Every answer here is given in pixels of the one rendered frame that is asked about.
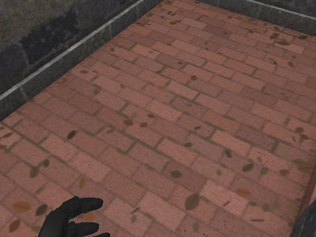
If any robot left hand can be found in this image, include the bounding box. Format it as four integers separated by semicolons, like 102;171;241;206
36;196;111;237

